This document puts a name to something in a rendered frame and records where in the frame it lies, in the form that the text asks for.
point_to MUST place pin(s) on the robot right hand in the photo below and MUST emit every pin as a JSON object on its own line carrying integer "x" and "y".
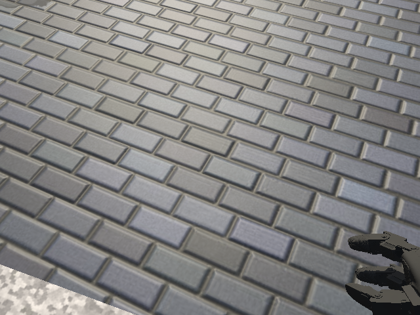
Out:
{"x": 403, "y": 295}

